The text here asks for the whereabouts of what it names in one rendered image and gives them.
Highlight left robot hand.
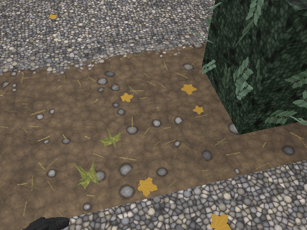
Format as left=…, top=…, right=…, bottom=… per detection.
left=24, top=217, right=70, bottom=230

